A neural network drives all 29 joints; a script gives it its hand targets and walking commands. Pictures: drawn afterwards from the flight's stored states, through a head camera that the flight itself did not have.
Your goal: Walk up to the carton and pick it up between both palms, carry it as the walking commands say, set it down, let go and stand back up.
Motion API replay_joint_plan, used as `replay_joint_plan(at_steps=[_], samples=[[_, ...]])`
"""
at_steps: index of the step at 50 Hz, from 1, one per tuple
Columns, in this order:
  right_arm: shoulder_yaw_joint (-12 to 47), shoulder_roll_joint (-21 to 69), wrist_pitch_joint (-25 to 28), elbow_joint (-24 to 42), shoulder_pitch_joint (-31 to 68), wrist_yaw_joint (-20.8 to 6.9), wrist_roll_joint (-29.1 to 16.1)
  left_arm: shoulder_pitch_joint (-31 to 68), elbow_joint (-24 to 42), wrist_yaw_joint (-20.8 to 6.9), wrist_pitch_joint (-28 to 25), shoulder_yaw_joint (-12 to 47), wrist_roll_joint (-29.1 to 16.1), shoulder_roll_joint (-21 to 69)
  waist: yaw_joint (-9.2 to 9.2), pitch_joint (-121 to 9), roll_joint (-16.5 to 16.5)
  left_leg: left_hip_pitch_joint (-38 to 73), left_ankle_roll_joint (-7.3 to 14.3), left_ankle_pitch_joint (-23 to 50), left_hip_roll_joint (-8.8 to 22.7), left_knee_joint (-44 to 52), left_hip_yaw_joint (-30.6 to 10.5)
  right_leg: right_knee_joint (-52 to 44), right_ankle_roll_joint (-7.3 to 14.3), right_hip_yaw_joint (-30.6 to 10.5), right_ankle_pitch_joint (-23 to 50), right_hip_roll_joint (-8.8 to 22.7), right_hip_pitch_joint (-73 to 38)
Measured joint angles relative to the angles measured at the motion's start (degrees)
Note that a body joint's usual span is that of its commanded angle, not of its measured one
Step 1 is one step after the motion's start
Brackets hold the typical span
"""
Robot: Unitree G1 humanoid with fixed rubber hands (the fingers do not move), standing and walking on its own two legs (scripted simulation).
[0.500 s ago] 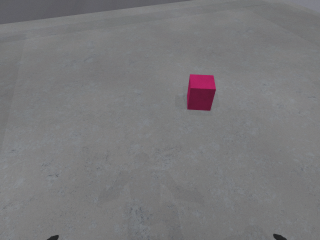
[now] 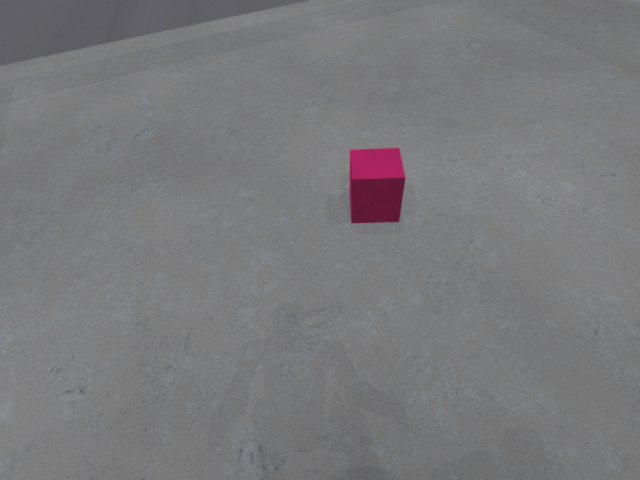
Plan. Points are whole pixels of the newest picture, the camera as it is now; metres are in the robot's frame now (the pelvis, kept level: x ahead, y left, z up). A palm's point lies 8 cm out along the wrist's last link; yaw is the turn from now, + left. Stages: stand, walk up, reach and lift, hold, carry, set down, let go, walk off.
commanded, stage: walk up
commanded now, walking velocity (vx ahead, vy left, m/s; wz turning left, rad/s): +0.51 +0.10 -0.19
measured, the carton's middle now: (374, 186) +1.37 -0.14 -0.64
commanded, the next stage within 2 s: none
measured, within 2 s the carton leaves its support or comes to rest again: neither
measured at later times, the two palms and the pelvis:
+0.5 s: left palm (153, 375) +0.31 +0.32 -0.14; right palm (487, 383) +0.29 -0.21 -0.11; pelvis +0.26 +0.06 +0.01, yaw -3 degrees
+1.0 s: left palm (236, 244) +0.56 +0.22 -0.10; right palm (494, 278) +0.51 -0.29 -0.14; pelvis +0.51 -0.04 +0.01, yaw -2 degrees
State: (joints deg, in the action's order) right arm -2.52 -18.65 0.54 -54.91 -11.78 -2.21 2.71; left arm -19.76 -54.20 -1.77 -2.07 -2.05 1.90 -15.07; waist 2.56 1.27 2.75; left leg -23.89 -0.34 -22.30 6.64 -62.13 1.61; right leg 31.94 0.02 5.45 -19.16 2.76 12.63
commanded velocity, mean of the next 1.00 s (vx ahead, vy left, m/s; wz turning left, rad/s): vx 0.50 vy -0.01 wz -0.04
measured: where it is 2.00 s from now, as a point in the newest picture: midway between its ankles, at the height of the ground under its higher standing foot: (360, 305)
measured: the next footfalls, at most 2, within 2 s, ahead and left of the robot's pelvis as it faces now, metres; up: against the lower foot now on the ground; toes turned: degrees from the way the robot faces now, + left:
left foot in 0.32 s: +0.34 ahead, +0.15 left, +0.00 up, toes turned +6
right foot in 0.84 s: +0.56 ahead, -0.15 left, +0.00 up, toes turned -11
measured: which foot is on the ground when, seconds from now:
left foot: up 0.00-0.30, down 0.32-0.84, up 0.86-1.00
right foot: down 0.00-0.32, up 0.34-0.82, down 0.84-1.00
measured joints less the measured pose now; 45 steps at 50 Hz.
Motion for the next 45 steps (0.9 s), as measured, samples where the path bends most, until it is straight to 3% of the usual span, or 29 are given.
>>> replay_joint_plan(at_steps=[3,8,14,15,17,20,24,30,34,37,41,43,45], samples=[[0.2,1.7,0.1,2.1,2.9,-1.1,-0.2,-4.4,-1.0,0.3,-1.0,0.1,-0.4,1.0,1.46,0.1,-0.2,-5.0,-1.6,6.8,-0.4,1.6,1.2,-7.7,-0.3,-1.1,2.0,0.1,-5.5],[0.7,3.4,-0.6,4.6,8.2,-1.9,-1.0,-8.4,-1.7,1.1,-2.0,-0.2,-0.7,1.9,3.11,1.0,-0.9,-8.9,-2.8,13.5,-1.5,13.4,3.0,-15.6,-1.4,-2.6,2.4,1.6,-12.3],[1.4,5.2,0.1,6.2,13.2,-2.2,-1.4,-9.2,-2.7,1.9,-1.7,-0.6,-1.1,1.4,3.32,1.9,-2.5,-6.9,-0.8,14.4,-3.5,27.9,5.8,-17.1,-4.1,-2.1,-2.8,3.5,-18.5],[1.5,5.3,0.7,6.4,13.4,-2.0,-1.2,-9.1,-3.1,1.9,-1.6,-0.7,-1.4,1.2,2.93,2.0,-2.8,-5.2,-0.2,13.8,-3.7,30.0,6.6,-13.9,-4.1,-1.8,-5.1,3.8,-18.3],[1.2,5.4,2.4,6.1,12.8,-0.9,-0.3,-8.1,-3.8,2.0,-1.1,-0.6,-1.5,0.9,1.73,2.4,-3.0,-3.9,1.7,16.2,-3.6,28.7,6.8,2.8,-2.0,-2.9,-9.8,3.9,-12.8],[1.1,5.1,3.0,4.0,8.0,0.1,-0.8,-3.1,-3.0,1.9,-1.0,-1.1,-1.0,0.5,0.5,3.3,-4.3,-1.7,3.2,10.9,-3.7,25.8,7.0,28.8,1.3,-7.1,-7.2,1.8,0.1],[0.4,4.7,3.3,0.1,-0.5,1.2,-1.4,3.4,-1.3,0.9,-0.1,-1.7,-0.2,-0.1,-1.93,3.2,-5.2,6.0,2.3,10.4,-3.9,32.5,6.7,36.1,0.9,-6.0,1.4,1.9,11.8],[-0.3,5.2,3.7,-3.9,-10.8,2.2,-1.5,10.0,-0.1,-1.2,2.5,-1.2,0.2,0.1,-4.8,2.6,-5.4,15.1,1.0,8.9,-2.8,39.1,5.4,29.2,-1.7,-4.2,11.4,3.5,20.7],[-0.3,6.4,3.8,-4.6,-14.1,2.3,-1.2,13.0,0.5,-2.2,2.9,-0.5,-0.3,1.3,-6.31,2.5,-5.1,20.8,-0.6,7.7,-1.8,43.2,5.4,16.7,-2.5,-3.4,15.5,3.8,20.5],[-0.2,6.9,3.9,-5.0,-14.9,2.0,-0.9,15.0,1.0,-2.4,2.2,-0.1,-0.7,2.5,-7.19,2.2,-4.2,24.4,-1.8,6.0,-1.2,45.1,6.0,6.8,-2.4,-1.5,13.7,3.6,17.5],[-0.1,7.3,3.6,-5.9,-15.5,2.1,-1.0,16.8,2.0,-1.6,0.3,0.0,-0.3,2.9,-7.9,0.8,-2.7,25.3,-3.7,0.3,0.2,40.8,6.0,-2.6,-0.8,2.3,9.7,1.8,11.3],[0.4,7.4,3.3,-6.2,-14.5,2.2,-1.0,17.3,1.6,-0.6,-1.4,-0.6,0.4,2.8,-6.81,0.9,-1.7,19.3,-1.8,-4.7,1.4,25.9,4.0,-1.0,1.1,2.9,11.9,0.9,11.3],[0.5,7.0,2.8,-5.8,-11.8,2.2,-1.0,15.2,1.0,0.1,-2.1,-0.4,0.4,2.8,-5.69,1.0,-0.9,11.1,-0.1,-5.1,-0.2,7.9,0.3,1.3,2.0,3.0,8.8,0.7,10.7]])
